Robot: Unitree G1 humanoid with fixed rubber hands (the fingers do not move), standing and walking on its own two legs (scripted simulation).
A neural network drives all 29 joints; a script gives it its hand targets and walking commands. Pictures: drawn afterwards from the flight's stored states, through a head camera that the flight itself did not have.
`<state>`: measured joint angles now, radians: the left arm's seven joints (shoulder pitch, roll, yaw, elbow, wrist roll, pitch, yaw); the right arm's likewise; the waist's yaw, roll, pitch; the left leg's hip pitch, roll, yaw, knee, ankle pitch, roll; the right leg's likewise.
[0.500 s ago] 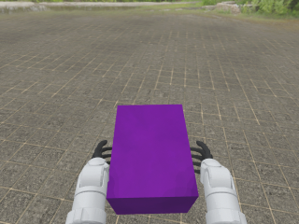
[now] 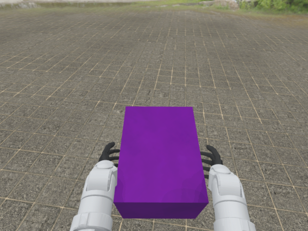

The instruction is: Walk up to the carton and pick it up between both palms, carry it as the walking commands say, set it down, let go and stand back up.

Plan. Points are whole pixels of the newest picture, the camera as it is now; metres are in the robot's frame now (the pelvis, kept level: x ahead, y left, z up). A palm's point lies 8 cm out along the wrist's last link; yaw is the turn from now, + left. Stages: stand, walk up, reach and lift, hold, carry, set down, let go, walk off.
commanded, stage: hold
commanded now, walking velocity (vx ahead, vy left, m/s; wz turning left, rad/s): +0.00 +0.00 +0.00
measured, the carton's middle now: (159, 160) +0.36 -0.01 -0.01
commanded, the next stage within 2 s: carry in 0.22 s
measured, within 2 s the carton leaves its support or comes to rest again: neither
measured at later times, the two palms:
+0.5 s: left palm (94, 171) +0.27 +0.16 +0.05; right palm (204, 167) +0.29 -0.13 +0.05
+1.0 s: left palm (51, 186) +0.22 +0.25 +0.06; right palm (175, 181) +0.24 -0.05 +0.06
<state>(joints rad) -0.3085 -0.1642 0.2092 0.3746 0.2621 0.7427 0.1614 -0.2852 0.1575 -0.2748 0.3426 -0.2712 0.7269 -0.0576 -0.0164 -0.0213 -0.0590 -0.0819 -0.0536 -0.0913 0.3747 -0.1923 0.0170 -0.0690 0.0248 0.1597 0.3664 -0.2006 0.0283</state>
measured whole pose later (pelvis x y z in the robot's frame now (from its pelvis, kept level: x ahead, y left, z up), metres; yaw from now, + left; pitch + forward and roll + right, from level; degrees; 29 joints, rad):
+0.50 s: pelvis -0.02 +0.00 -0.02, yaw +6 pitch +2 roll +0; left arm -0.30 -0.16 0.15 0.03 0.16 0.93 0.21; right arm -0.30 0.16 -0.20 0.01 -0.13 0.93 -0.19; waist -0.03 0.01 -0.04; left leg -0.31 0.00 0.01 0.56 -0.26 0.00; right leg -0.34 -0.01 0.07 0.59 -0.28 0.04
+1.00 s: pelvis -0.06 +0.09 -0.01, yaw +3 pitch +4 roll -1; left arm -0.33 -0.17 0.14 -0.21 0.11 1.25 0.29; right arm -0.32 0.17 -0.20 -0.20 -0.09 1.22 -0.22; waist 0.01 -0.01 -0.01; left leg -0.39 -0.05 0.17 0.50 -0.19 0.14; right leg -0.50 -0.06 -0.09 1.01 -0.51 0.04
